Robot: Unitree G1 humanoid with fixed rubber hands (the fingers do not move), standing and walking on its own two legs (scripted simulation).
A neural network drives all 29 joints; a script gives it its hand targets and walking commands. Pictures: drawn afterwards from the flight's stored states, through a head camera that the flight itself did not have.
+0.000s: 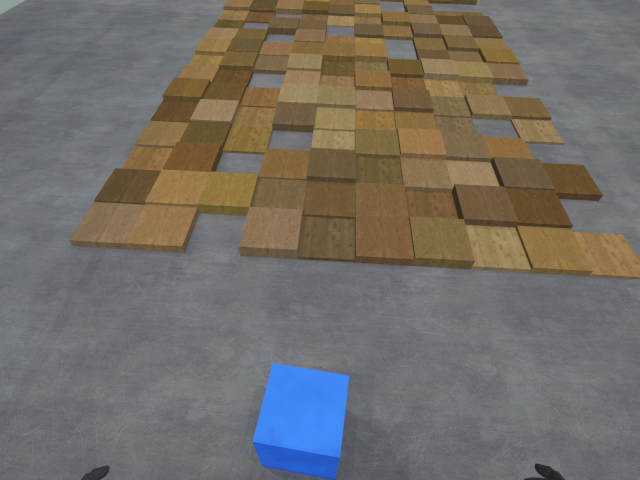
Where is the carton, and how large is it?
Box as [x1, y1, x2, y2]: [253, 363, 348, 479]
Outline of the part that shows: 272,363 253,438 253,443 261,464 263,466 334,479 340,452 348,375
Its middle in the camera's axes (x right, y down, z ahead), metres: -0.04 +0.50 +1.07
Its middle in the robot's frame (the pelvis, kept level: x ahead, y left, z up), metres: +0.40 +0.04 -0.66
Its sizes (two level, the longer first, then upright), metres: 0.210 0.200 0.250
